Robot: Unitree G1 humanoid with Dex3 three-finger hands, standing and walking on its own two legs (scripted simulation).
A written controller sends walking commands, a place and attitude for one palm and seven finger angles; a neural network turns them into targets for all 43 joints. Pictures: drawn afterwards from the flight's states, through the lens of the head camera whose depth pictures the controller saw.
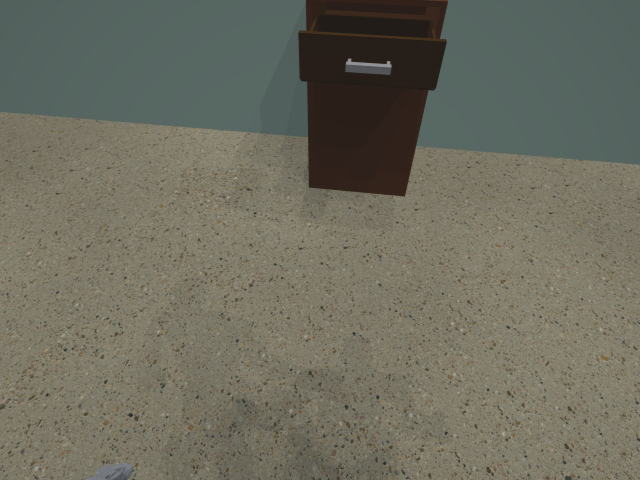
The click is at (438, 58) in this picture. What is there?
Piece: drawer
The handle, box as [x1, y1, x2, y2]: [345, 59, 391, 74]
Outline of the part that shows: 346,61 345,71 383,74 390,73 391,64 389,63 389,61 387,61 386,64 351,62 350,59 348,59 347,62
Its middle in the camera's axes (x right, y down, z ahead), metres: +0.14 -0.52 +1.16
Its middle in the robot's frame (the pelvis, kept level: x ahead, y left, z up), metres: +1.22 -0.08 -0.01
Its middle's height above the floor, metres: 0.76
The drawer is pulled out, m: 0.30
